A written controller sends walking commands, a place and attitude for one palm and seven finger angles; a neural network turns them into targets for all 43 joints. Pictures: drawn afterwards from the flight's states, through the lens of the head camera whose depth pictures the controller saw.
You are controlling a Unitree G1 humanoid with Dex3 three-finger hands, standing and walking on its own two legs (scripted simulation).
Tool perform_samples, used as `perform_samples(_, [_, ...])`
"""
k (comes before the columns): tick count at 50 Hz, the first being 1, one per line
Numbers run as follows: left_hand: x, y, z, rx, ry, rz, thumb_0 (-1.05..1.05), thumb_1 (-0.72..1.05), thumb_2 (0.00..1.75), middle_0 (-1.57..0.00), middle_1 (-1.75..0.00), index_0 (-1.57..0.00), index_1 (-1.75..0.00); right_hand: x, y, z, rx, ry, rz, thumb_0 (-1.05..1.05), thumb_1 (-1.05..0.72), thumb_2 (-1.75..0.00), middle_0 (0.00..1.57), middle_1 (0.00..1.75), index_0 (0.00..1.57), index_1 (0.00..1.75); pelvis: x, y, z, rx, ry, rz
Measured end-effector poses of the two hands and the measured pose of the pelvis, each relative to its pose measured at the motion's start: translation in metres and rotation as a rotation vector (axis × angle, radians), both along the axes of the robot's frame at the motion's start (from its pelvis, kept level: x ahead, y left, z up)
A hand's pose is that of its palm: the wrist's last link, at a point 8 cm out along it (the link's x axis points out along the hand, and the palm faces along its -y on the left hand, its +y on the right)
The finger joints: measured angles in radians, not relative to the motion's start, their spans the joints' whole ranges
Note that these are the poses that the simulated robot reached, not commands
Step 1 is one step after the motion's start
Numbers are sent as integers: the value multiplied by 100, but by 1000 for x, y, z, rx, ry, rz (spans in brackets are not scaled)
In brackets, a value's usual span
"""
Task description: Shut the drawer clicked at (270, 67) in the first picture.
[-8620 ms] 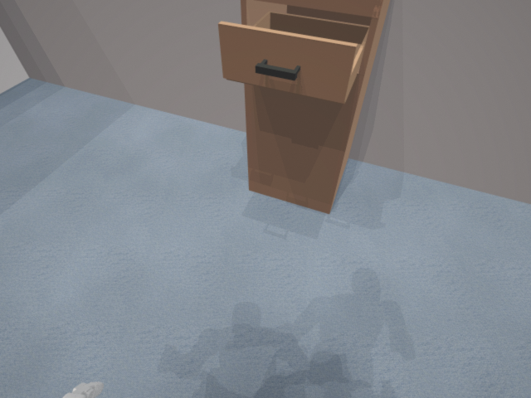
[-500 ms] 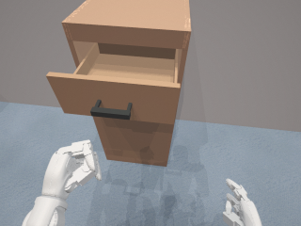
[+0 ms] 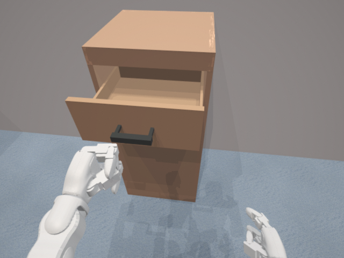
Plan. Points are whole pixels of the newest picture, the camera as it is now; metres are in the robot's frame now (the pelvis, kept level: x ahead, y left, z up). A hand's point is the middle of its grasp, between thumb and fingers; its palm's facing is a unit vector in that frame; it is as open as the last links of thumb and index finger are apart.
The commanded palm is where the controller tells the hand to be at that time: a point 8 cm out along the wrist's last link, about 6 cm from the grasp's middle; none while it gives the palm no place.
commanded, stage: raise the hand and make a fist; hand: left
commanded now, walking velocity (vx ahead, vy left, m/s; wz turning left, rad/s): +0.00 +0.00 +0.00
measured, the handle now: (133, 134) +0.43 +0.16 +0.06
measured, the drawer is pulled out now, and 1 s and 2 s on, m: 0.21 0.21 0.21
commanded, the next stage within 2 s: bring the fist close to the handle in 0.22 s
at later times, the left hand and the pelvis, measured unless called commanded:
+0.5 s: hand (118, 174) +0.24 +0.13 +0.14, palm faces +0.03 -1.00 -0.06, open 3.3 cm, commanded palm +0.22 +0.18 +0.14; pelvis -0.01 -0.04 +0.00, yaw +0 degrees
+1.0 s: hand (132, 167) +0.30 +0.12 +0.08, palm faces -0.03 -1.00 -0.02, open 3.3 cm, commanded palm +0.28 +0.17 +0.09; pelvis +0.00 -0.02 +0.00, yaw -1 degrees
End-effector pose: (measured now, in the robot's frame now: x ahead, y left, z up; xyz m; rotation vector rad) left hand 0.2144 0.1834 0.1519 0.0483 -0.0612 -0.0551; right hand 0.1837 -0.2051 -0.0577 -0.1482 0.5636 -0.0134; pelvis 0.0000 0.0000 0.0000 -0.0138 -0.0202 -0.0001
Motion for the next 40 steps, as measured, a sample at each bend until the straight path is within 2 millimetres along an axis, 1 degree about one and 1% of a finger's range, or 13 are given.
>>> perform_samples(3, [-5, -2, -2, 7, 7, 13, 1, 90, 90, -140, -160, -140, -159, -3, -11, 1, -13, -3, -12, 1, -90, -90, 20, 30, 20, 30, -2, -5, 0, 3, -6, 0])
perform_samples(8, [-10, -3, 1, 19, -22, 42, 2, 90, 90, -140, -160, -140, -159, -7, -25, 1, -28, -6, -20, 1, -90, -90, 20, 30, 20, 30, -4, -14, 1, 6, -15, 3])
perform_samples(17, [-5, -5, 3, 32, -16, 52, 2, 90, 90, -140, -160, -140, -160, -11, -40, -1, -16, -18, -32, 1, -90, -90, 20, 30, 20, 30, -8, -31, 2, 10, -22, 5])
perform_samples(21, [-1, -1, -2, 24, 2, 64, 1, 90, 90, -140, -160, -140, -159, -12, -47, -2, -14, -17, -38, 1, -90, -90, 20, 30, 20, 30, -9, -38, 2, 10, -14, 3])
perform_samples(25, [6, 3, -14, 15, 29, 84, 1, 90, 90, -140, -160, -140, -160, -15, -55, -4, -24, -10, -44, 1, -90, -90, 20, 30, 20, 30, -11, -41, 2, 9, -6, 5])
perform_samples(32, [26, -3, -28, 6, 29, 55, 2, 90, 90, -140, -160, -140, -160, -22, -64, -10, -44, 11, -62, 1, -90, -90, 20, 30, 20, 30, -10, -43, 0, 12, 18, 1])
perform_samples(40, [48, 1, -46, -9, 50, 52, 2, 90, 90, -140, -160, -140, -160, -34, -66, -17, -54, 57, -87, 1, -90, -90, 20, 30, 20, 30, -6, -37, -1, 13, 46, -9])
